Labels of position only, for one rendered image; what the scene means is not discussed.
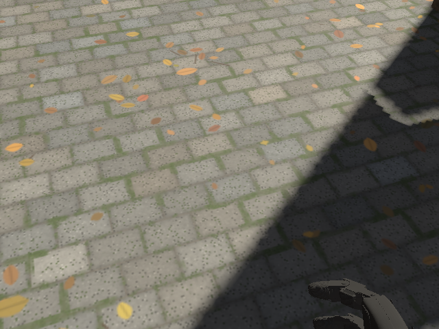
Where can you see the right robot hand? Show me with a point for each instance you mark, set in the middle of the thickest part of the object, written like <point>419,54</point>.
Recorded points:
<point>378,311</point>

